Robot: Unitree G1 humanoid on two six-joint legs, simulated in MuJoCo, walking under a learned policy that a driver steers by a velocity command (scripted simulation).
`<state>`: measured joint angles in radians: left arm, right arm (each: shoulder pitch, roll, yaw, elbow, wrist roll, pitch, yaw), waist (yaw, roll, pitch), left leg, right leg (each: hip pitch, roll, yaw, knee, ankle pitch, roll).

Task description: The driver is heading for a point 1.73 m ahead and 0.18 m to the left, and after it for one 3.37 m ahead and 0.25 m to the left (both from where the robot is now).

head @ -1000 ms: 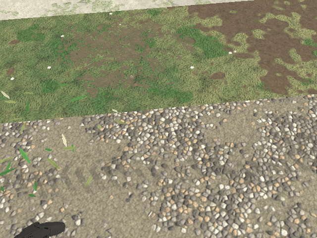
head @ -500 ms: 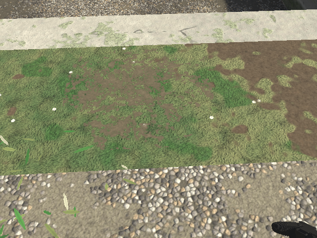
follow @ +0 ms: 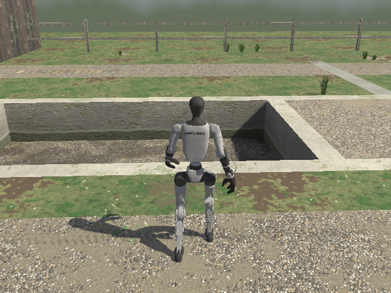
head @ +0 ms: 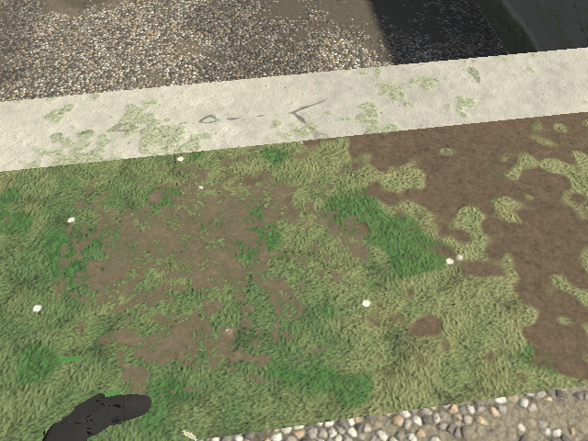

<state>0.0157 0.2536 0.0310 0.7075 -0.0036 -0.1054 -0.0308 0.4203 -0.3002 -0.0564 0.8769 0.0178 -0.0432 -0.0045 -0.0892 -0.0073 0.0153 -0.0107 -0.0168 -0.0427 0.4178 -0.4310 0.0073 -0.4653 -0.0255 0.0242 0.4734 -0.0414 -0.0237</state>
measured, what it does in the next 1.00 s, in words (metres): walks ahead, turning left: left foot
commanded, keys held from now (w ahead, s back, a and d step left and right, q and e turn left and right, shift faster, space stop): w+q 0.30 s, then w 0.70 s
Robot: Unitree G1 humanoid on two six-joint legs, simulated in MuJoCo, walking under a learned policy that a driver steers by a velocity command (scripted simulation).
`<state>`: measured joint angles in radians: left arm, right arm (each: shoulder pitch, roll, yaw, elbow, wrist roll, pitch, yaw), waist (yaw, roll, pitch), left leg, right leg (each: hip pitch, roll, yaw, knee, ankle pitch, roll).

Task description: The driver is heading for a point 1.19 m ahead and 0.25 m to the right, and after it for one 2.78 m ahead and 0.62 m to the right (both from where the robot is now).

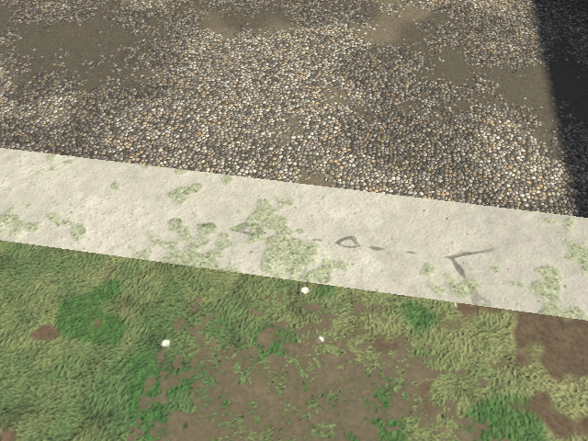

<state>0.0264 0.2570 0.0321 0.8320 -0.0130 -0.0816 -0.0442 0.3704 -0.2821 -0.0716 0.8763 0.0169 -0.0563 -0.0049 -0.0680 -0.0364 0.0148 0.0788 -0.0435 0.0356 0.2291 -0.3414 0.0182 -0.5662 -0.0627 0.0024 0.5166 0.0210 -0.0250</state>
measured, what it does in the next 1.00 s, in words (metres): walks ahead: right foot, then left foot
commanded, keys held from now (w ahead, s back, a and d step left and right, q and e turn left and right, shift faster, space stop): w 0.58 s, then w+e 0.42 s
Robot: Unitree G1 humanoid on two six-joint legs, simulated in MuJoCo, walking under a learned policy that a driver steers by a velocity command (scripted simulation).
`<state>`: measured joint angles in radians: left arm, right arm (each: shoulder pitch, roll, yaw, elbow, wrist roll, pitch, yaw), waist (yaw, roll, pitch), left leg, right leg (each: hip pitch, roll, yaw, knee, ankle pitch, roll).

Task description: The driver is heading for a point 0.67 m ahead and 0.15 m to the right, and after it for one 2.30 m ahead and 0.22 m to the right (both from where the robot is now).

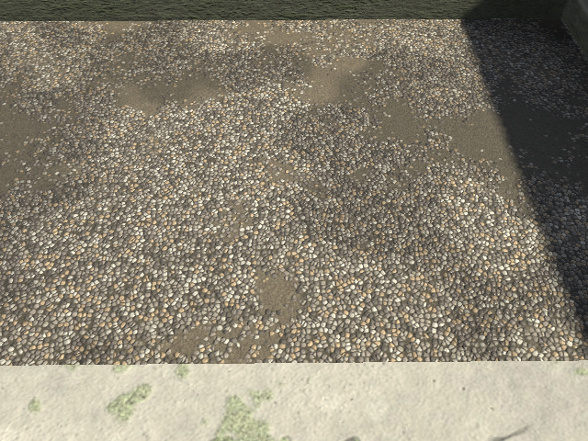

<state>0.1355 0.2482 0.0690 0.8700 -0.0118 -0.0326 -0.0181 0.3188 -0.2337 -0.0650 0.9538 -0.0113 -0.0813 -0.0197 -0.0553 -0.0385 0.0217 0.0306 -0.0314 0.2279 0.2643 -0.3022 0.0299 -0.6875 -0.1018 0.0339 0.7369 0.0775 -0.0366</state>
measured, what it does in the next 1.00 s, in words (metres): walks ahead, turning right: right foot, then left foot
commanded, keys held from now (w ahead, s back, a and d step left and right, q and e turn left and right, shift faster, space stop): w+e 0.38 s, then w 0.62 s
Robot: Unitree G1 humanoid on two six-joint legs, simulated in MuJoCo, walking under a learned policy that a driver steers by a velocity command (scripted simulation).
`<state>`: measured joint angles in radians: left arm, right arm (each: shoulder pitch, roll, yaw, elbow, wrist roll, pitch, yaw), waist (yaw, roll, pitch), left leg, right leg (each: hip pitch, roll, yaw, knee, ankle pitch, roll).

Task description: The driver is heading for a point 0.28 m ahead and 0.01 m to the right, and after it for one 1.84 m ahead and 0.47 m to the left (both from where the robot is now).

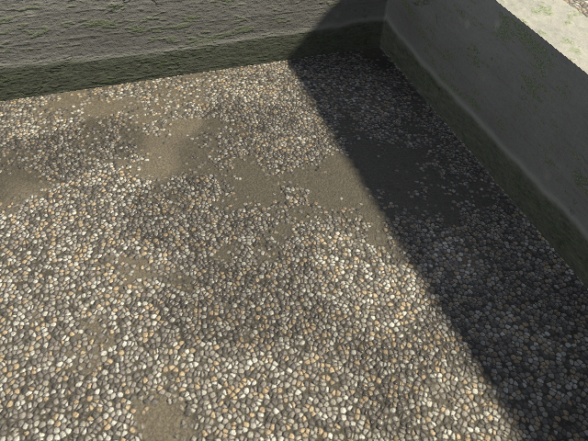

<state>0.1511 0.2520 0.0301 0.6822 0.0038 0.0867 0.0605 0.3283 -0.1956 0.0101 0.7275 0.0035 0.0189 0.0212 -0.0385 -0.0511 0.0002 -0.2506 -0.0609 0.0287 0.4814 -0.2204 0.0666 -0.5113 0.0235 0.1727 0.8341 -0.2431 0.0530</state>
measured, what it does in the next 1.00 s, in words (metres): steps on the spot: right foot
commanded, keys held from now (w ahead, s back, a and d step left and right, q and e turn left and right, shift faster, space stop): w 0.16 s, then no key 0.84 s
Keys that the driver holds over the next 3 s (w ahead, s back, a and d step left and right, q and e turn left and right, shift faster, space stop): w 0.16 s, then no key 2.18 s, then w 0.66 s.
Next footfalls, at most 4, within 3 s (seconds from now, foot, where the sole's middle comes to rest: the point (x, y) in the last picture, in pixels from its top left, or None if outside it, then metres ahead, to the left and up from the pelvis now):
0.12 right None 0.12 -0.13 -0.77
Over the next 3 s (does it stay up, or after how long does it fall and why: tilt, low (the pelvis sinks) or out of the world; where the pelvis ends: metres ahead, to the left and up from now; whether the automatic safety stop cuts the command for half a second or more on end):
stays up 0.06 -0.03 -0.01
